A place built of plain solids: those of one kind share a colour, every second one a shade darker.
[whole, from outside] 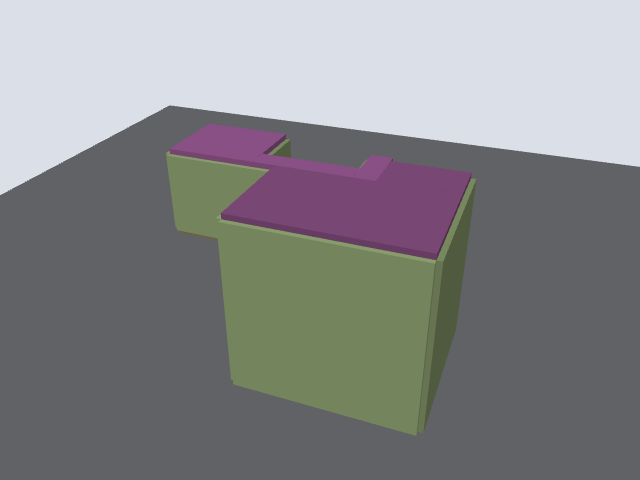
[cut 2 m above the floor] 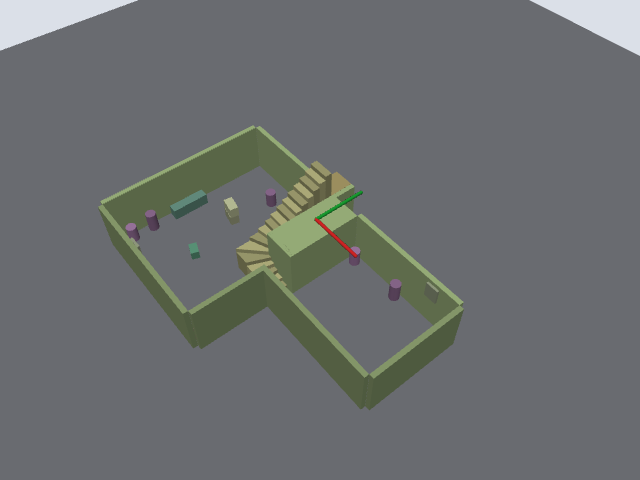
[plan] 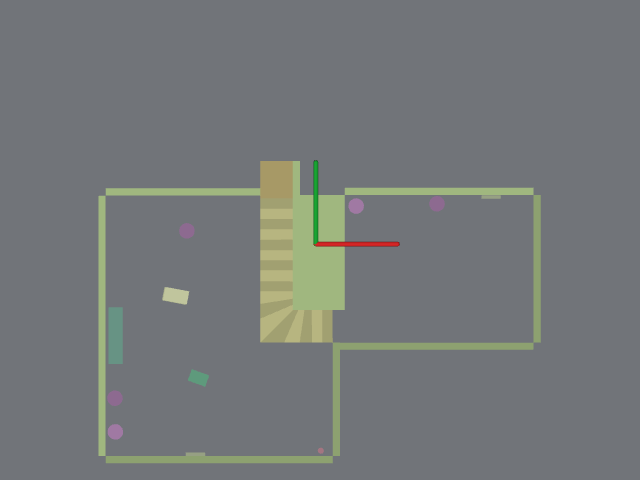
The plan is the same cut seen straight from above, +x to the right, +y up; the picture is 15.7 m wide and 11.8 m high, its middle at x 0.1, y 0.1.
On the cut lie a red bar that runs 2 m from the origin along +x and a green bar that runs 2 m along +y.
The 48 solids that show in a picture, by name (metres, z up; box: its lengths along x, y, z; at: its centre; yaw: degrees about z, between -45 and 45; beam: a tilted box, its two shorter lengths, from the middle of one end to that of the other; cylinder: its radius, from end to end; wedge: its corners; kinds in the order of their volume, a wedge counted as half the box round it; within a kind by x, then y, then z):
{
 "wall_1": {"box": [0.18, 6.4, 6.38], "at": [-5.26, -2.01, 3.14]},
 "wall_2": {"box": [3.8, 0.18, 6.38], "at": [-3.27, 1.28, 3.14]},
 "wall_3": {"box": [5.58, 0.18, 6.38], "at": [-2.38, -5.3, 3.14]},
 "wall_4": {"box": [0.18, 4.2, 3.09], "at": [-1.46, 3.29, 4.78]},
 "wall_5": {"box": [0.18, 3.66, 6.38], "at": [-0.48, 0.21, 3.14]},
 "wall_6": {"box": [1.28, 2.83, 3.08], "at": [0.07, -0.21, 1.49]},
 "wall_7": {"box": [2.91, 0.18, 3.09], "at": [0.09, 5.48, 4.78]},
 "wall_8": {"box": [2.11, 0.18, 3.09], "at": [0.49, 1.95, 4.78]},
 "wall_9": {"box": [0.18, 2.79, 6.38], "at": [0.5, -3.82, 3.14]},
 "wall_10": {"box": [0.18, 2.83, 3.08], "at": [0.62, -0.21, 1.49]},
 "wall_11": {"box": [4.94, 0.18, 3.08], "at": [2.88, -2.51, 1.49]},
 "wall_12": {"box": [4.64, 0.18, 3.08], "at": [3.03, 1.29, 1.49]},
 "wall_13": {"box": [0.18, 3.63, 3.08], "at": [5.44, -0.61, 1.49]},
 "roof_1": {"box": [3.8, 6.4, 0.2], "at": [-3.27, -2.01, 6.43]},
 "roof_2": {"box": [0.8, 3.66, 0.2], "at": [-0.97, 0.21, 6.43]},
 "roof_3": {"box": [1.78, 2.79, 0.2], "at": [-0.48, -3.82, 6.43]},
 "roof_4": {"box": [2.08, 0.8, 0.2], "at": [-0.33, -2.02, 6.43]},
 "roof_5": {"box": [2.91, 3.35, 0.2], "at": [0.09, 3.72, 6.43]},
 "floor_1": {"box": [0.8, 0.92, 3.29], "at": [-0.97, 1.58, 1.59]},
 "floor_2": {"box": [2.91, 3.35, 0.21], "at": [0.09, 3.72, 3.14]},
 "tread_1": {"wedge": [[-1.37, -2.42, -0.05], [-1.37, -2.42, 1.06], [-1.37, -1.83, -0.05], [-1.37, -1.83, 1.06], [-0.57, -1.62, -0.05], [-0.57, -1.62, 1.06], [-0.57, -1.49, -0.05], [-0.57, -1.49, 1.06]]},
 "tread_2": {"wedge": [[-1.37, -2.42, -0.05], [-1.37, -2.42, 0.88], [-0.78, -2.42, -0.05], [-0.78, -2.42, 0.88], [-0.57, -1.62, -0.05], [-0.57, -1.62, 0.88], [-0.44, -1.62, -0.05], [-0.44, -1.62, 0.88]]},
 "tread_3": {"wedge": [[-1.37, -1.83, -0.05], [-1.37, -1.83, 1.24], [-1.37, -1.47, -0.05], [-1.37, -1.47, 1.24], [-0.57, -1.49, -0.05], [-0.57, -1.49, 1.24], [-0.57, -1.34, -0.05], [-0.57, -1.34, 1.24]]},
 "tread_4": {"wedge": [[-1.37, -1.47, -0.05], [-1.37, -1.47, 1.42], [-1.37, -1.16, -0.05], [-1.37, -1.16, 1.42], [-0.57, -1.34, -0.05], [-0.57, -1.34, 1.42], [-0.57, -1.16, -0.05], [-0.57, -1.16, 1.42]]},
 "tread_5": {"wedge": [[-1.37, -1.16, -0.05], [-1.37, -1.16, 1.59], [-1.37, -0.91, -0.05], [-1.37, -0.91, 1.59], [-0.57, -1.16, -0.05], [-0.57, -1.16, 1.6], [-0.57, -0.91, -0.05], [-0.57, -0.91, 1.6]]},
 "tread_6": {"wedge": [[-1.37, -0.91, -0.05], [-1.37, -0.91, 1.77], [-1.37, -0.64, -0.05], [-1.37, -0.64, 1.77], [-0.57, -0.92, -0.05], [-0.57, -0.92, 1.77], [-0.57, -0.64, -0.05], [-0.57, -0.64, 1.77]]},
 "tread_7": {"wedge": [[-1.37, -0.65, -0.05], [-1.37, -0.65, 1.96], [-1.37, -0.39, -0.05], [-1.37, -0.39, 1.96], [-0.57, -0.65, -0.05], [-0.57, -0.65, 1.96], [-0.57, -0.39, -0.05], [-0.57, -0.39, 1.96]]},
 "tread_8": {"wedge": [[-1.37, -0.4, -0.05], [-1.37, -0.4, 2.14], [-1.37, -0.15, -0.05], [-1.37, -0.15, 2.14], [-0.57, -0.4, -0.05], [-0.57, -0.4, 2.14], [-0.57, -0.15, -0.05], [-0.57, -0.15, 2.14]]},
 "tread_9": {"wedge": [[-1.37, -0.15, -0.05], [-1.37, -0.15, 2.33], [-1.37, 0.11, -0.05], [-1.37, 0.11, 2.33], [-0.57, -0.15, -0.05], [-0.57, -0.15, 2.32], [-0.57, 0.12, -0.05], [-0.57, 0.12, 2.32]]},
 "tread_10": {"wedge": [[-1.37, 0.1, -0.05], [-1.37, 0.1, 2.51], [-1.37, 0.36, -0.05], [-1.37, 0.36, 2.51], [-0.57, 0.11, -0.05], [-0.57, 0.11, 2.51], [-0.57, 0.36, -0.05], [-0.57, 0.36, 2.51]]},
 "tread_11": {"wedge": [[-1.37, 0.36, -0.05], [-1.37, 0.36, 2.69], [-1.37, 0.62, -0.05], [-1.37, 0.62, 2.69], [-0.57, 0.36, -0.05], [-0.57, 0.36, 2.7], [-0.57, 0.62, -0.05], [-0.57, 0.62, 2.7]]},
 "tread_12": {"wedge": [[-1.37, 0.62, -0.05], [-1.37, 0.62, 2.88], [-1.37, 0.87, -0.05], [-1.37, 0.87, 2.88], [-0.57, 0.62, -0.05], [-0.57, 0.62, 2.87], [-0.57, 0.87, -0.05], [-0.57, 0.87, 2.87]]},
 "tread_13": {"wedge": [[-1.37, 0.87, -0.05], [-1.37, 0.87, 3.06], [-1.37, 1.13, -0.05], [-1.37, 1.13, 3.06], [-0.57, 0.87, -0.05], [-0.57, 0.87, 3.06], [-0.57, 1.13, -0.05], [-0.57, 1.13, 3.06]]},
 "tread_14": {"wedge": [[-0.78, -2.42, -0.05], [-0.78, -2.42, 0.71], [-0.44, -1.62, -0.05], [-0.44, -1.62, 0.71], [-0.4, -2.42, -0.05], [-0.4, -2.42, 0.71], [-0.28, -1.62, -0.05], [-0.28, -1.62, 0.71]]},
 "tread_15": {"wedge": [[-0.4, -2.42, -0.05], [-0.4, -2.42, 0.53], [-0.29, -1.62, -0.05], [-0.29, -1.62, 0.53], [-0.1, -2.42, -0.05], [-0.1, -2.42, 0.53], [-0.1, -1.62, -0.05], [-0.1, -1.62, 0.53]]},
 "tread_16": {"wedge": [[-0.11, -1.62, -0.05], [-0.11, -1.62, 0.35], [-0.1, -2.42, -0.05], [-0.1, -2.42, 0.35], [0.15, -2.42, -0.05], [0.15, -2.42, 0.35], [0.15, -1.62, -0.05], [0.15, -1.62, 0.35]]},
 "tread_17": {"wedge": [[0.15, -2.42, -0.05], [0.15, -2.42, 0.18], [0.15, -1.62, -0.05], [0.15, -1.62, 0.18], [0.41, -2.42, -0.05], [0.41, -2.42, 0.18], [0.41, -1.62, -0.05], [0.41, -1.62, 0.18]]},
 "bin_1": {"cylinder": 0.19, "from": [-4.94, -3.79, 0.0], "to": [-4.94, -3.79, 0.75]},
 "bin_2": {"cylinder": 0.19, "from": [-4.93, -4.62, 0.0], "to": [-4.93, -4.62, 0.62]},
 "bin_3": {"cylinder": 0.19, "from": [-3.17, 0.33, 0.0], "to": [-3.17, 0.33, 0.62]},
 "bin_4": {"cylinder": 0.19, "from": [0.99, 0.93, 0.0], "to": [0.99, 0.93, 0.62]},
 "bin_5": {"cylinder": 0.19, "from": [2.98, 0.99, 0.0], "to": [2.98, 0.99, 0.75]},
 "bench_1": {"box": [0.36, 1.4, 0.5], "at": [-4.92, -2.25, 0.2]},
 "carton_1": {"box": [0.6, 0.33, 0.47], "at": [-3.46, -1.28, 0.18], "yaw": -11.0},
 "carton_2": {"box": [0.6, 0.33, 0.42], "at": [-3.44, -1.27, 0.62], "yaw": -10.5},
 "cabinet_1": {"box": [0.48, 0.09, 0.9], "at": [-2.96, -5.17, 1.7]},
 "cabinet_2": {"box": [0.48, 0.09, 0.62], "at": [4.31, 1.16, 1.54]},
 "bucket_1": {"box": [0.46, 0.3, 0.39], "at": [-2.89, -3.29, 0.14], "yaw": -19.8}
}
